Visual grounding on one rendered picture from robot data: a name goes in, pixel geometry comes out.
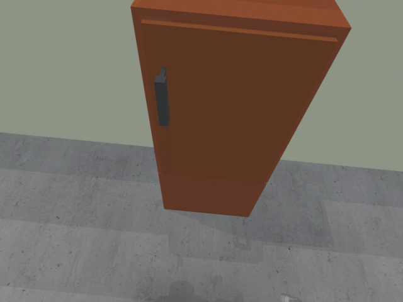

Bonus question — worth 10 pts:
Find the handle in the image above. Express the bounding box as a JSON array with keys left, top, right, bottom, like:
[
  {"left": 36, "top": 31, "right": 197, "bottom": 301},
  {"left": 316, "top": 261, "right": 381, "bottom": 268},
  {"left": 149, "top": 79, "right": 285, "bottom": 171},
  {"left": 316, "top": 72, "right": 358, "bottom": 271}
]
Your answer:
[{"left": 154, "top": 67, "right": 169, "bottom": 126}]

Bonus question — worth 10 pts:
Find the cupboard door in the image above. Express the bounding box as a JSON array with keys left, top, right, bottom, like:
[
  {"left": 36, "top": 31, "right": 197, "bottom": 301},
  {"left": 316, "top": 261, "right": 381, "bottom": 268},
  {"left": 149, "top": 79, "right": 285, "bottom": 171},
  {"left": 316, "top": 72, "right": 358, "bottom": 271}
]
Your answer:
[{"left": 140, "top": 19, "right": 338, "bottom": 184}]

